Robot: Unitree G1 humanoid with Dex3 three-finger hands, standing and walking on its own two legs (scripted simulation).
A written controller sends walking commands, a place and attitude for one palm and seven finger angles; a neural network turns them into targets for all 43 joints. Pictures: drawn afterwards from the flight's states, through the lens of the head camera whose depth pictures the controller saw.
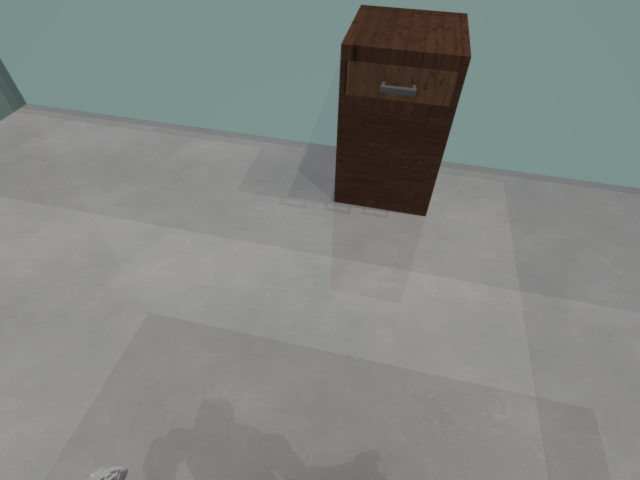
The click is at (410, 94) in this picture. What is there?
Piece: drawer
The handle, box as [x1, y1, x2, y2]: [380, 82, 416, 95]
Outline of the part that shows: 380,86 380,91 414,95 416,89 415,85 413,85 412,88 385,85 384,82 382,82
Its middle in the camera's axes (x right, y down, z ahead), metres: +0.28 -0.54 +1.38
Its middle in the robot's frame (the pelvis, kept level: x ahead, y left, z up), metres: +1.39 -0.20 -0.16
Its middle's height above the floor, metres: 0.61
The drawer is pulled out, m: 0.00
